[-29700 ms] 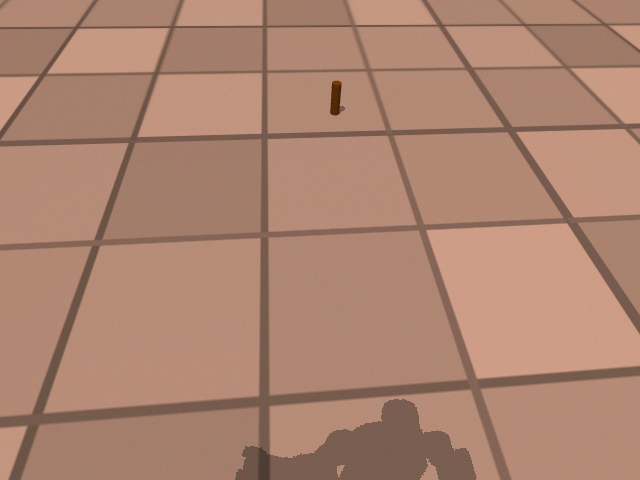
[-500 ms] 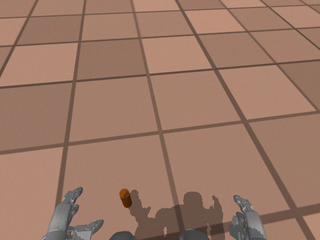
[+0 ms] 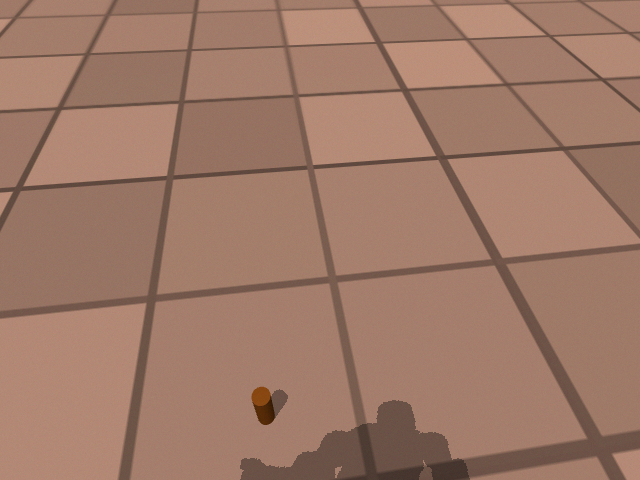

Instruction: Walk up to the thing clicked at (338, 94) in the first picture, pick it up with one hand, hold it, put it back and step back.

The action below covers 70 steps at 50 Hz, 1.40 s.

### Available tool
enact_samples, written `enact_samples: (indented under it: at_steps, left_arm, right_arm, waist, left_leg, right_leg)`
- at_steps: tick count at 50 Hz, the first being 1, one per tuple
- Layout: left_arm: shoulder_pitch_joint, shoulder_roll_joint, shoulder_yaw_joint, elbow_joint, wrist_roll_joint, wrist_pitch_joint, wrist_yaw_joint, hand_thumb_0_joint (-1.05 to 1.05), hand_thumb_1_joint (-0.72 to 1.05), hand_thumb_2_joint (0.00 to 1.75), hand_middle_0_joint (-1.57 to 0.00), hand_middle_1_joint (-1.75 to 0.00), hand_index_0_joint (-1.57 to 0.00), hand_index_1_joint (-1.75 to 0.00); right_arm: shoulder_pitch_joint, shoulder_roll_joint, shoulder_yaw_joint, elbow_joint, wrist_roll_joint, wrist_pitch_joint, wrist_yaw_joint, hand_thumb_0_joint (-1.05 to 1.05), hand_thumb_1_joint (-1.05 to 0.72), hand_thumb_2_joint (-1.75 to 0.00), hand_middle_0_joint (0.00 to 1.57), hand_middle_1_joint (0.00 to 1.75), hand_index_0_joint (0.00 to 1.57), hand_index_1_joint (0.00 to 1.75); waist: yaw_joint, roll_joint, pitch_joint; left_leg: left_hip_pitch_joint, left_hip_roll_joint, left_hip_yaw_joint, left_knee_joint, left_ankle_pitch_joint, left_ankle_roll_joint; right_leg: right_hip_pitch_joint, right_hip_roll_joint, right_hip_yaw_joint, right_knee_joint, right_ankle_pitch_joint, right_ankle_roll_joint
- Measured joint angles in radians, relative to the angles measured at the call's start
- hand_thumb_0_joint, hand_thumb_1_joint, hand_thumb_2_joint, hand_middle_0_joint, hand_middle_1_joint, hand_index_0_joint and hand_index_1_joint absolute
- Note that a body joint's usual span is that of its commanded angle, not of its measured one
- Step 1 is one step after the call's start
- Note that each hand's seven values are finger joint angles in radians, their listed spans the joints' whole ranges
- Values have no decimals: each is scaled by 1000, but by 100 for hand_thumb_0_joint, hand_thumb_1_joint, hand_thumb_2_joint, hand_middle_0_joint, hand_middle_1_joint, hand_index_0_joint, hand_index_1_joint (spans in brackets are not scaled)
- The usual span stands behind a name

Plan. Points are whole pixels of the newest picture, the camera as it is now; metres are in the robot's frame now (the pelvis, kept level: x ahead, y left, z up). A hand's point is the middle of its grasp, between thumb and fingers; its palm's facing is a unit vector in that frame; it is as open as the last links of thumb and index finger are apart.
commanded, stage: stand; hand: left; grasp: from the side
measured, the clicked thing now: (263, 406) +0.39 +0.15 -0.68
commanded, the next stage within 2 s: step back in 1.66 s
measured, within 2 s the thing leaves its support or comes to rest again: neither
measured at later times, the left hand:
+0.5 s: hand out of the picture +0.05 +0.24 -0.15, palm faces -0.01 -0.94 -0.35, open 7.4 cm
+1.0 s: hand out of the picture +0.09 +0.24 -0.15, palm faces -0.01 -0.94 -0.33, open 7.4 cm
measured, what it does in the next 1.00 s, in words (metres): stands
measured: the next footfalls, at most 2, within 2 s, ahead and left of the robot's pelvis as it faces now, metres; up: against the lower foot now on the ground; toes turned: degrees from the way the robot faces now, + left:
none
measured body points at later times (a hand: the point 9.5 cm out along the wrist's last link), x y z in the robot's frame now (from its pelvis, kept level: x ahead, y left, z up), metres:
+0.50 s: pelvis +0.00 -0.01 +0.01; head +0.00 -0.02 +0.46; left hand +0.05 +0.29 -0.13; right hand +0.05 -0.30 -0.14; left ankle +0.01 +0.12 -0.74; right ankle +0.03 -0.14 -0.74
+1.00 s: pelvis +0.01 -0.01 +0.01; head +0.03 -0.02 +0.46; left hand +0.09 +0.28 -0.12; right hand +0.08 -0.30 -0.13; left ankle +0.01 +0.12 -0.74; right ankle +0.03 -0.14 -0.74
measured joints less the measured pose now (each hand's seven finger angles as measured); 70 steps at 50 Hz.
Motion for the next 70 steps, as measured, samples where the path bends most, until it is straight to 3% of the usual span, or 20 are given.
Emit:
enact_samples:
  at_steps: [19, 70]
  left_arm:
    - [-73, 1, -4, 106, -3, -11, -4, 1, 90, 90, -20, -30, -21, -30]
    - [-114, 8, 9, 112, -15, -10, -17, 1, 90, 90, -20, -30, -21, -30]
  right_arm:
    - [-51, -16, 4, 79, 10, -1, 3, 0, -90, -90, 20, 30, 20, 30]
    - [-88, -37, 15, 93, 17, -10, 5, 0, -90, -90, 20, 30, 20, 30]
  waist:
    - [-3, 13, 4]
    - [-11, 6, 4]
  left_leg:
    - [63, 7, -6, -116, 68, -10]
    - [106, 25, 7, -181, 66, -20]
  right_leg:
    - [61, 9, -8, -107, 61, -7]
    - [93, 27, 2, -163, 60, -15]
